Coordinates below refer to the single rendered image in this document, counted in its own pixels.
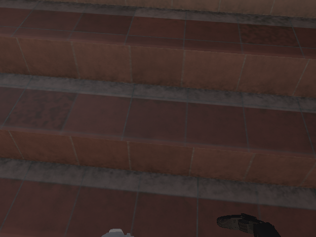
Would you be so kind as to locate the robot right hand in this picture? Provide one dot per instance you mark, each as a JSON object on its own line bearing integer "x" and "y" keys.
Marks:
{"x": 248, "y": 224}

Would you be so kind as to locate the left robot shin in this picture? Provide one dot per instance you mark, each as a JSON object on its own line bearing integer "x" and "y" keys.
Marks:
{"x": 115, "y": 230}

